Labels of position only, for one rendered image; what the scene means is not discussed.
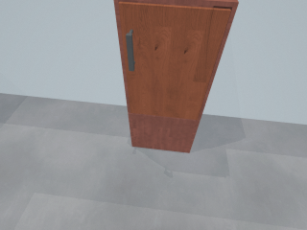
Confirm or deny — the handle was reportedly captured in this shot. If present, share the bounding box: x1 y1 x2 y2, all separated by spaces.
126 29 135 72

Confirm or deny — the cupboard door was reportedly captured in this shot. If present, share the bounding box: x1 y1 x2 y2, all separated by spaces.
118 1 231 120

